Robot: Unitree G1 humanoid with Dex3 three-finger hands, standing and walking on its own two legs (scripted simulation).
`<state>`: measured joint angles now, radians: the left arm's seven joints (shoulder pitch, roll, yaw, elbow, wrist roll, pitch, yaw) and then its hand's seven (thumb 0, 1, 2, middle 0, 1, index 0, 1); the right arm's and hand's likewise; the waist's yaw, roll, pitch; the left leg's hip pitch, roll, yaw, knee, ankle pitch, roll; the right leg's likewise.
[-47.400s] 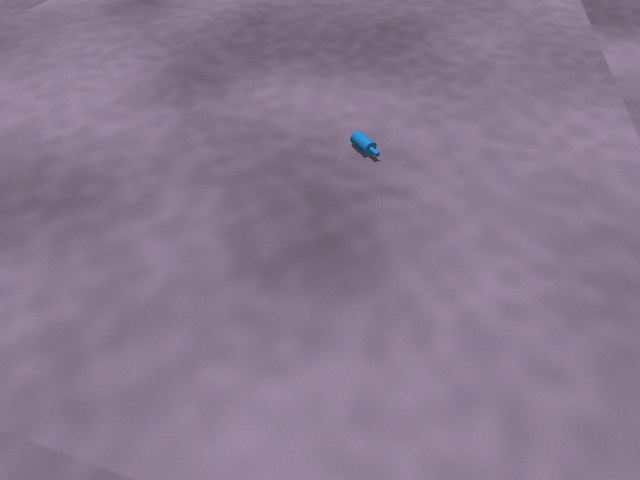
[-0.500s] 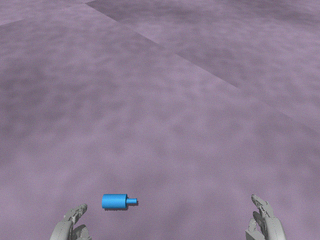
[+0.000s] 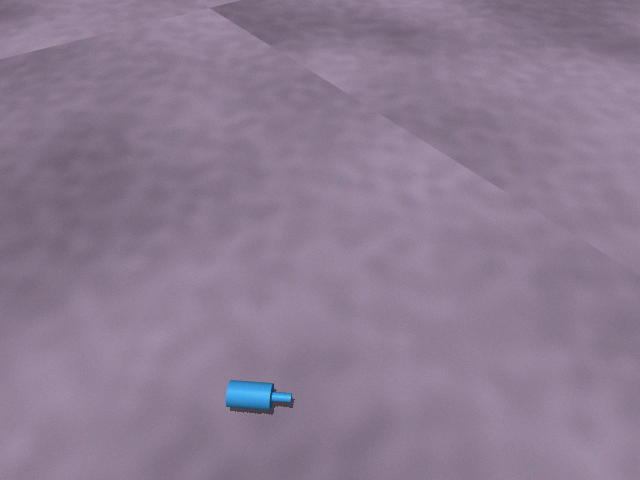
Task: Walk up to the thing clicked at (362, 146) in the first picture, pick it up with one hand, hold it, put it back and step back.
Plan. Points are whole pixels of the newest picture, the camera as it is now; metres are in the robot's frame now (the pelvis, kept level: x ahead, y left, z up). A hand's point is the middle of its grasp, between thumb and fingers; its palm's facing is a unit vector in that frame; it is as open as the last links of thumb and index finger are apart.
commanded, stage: stand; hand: left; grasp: from above
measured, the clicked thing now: (260, 395) +0.47 +0.22 -0.72
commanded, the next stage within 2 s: none
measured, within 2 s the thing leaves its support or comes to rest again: neither
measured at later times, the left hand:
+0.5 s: hand out of the picture +0.03 +0.23 -0.15, palm faces +0.04 -0.94 -0.34, open 7.4 cm
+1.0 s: hand out of the picture +0.07 +0.22 -0.14, palm faces +0.03 -0.94 -0.33, open 7.4 cm
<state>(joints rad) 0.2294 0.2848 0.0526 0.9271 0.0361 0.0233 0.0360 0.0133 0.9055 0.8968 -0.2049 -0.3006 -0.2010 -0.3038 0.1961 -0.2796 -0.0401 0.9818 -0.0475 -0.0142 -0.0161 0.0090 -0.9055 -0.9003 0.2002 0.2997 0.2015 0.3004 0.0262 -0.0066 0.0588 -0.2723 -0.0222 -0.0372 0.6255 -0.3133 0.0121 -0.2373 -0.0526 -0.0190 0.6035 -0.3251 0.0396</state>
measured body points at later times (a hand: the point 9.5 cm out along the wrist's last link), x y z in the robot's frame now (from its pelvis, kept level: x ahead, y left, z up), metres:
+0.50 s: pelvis -0.01 -0.01 +0.02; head -0.01 -0.01 +0.47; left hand +0.03 +0.28 -0.12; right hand +0.06 -0.29 -0.13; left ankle +0.02 +0.11 -0.73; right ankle +0.00 -0.15 -0.73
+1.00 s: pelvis +0.00 -0.03 +0.02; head +0.00 -0.03 +0.47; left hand +0.07 +0.26 -0.11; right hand +0.07 -0.31 -0.12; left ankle +0.02 +0.11 -0.73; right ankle +0.00 -0.15 -0.73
